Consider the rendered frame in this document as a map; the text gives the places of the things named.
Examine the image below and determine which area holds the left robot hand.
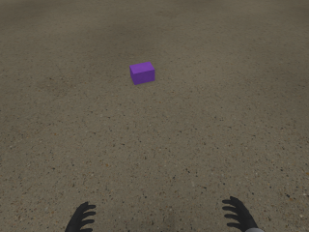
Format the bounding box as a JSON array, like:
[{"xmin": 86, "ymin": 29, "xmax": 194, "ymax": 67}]
[{"xmin": 65, "ymin": 201, "xmax": 96, "ymax": 232}]

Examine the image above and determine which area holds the right robot hand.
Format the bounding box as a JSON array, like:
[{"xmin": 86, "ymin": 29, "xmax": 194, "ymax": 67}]
[{"xmin": 222, "ymin": 196, "xmax": 259, "ymax": 232}]

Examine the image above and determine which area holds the carton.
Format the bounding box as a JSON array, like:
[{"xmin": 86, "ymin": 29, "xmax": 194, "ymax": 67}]
[{"xmin": 129, "ymin": 61, "xmax": 155, "ymax": 85}]

